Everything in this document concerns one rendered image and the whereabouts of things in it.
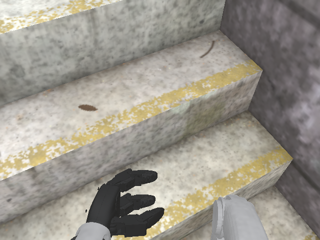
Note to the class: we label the robot left hand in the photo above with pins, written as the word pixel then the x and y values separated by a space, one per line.
pixel 111 210

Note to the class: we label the robot left forearm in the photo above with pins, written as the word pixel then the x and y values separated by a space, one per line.
pixel 92 231

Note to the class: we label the right robot thigh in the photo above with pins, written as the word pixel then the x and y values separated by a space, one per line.
pixel 235 218

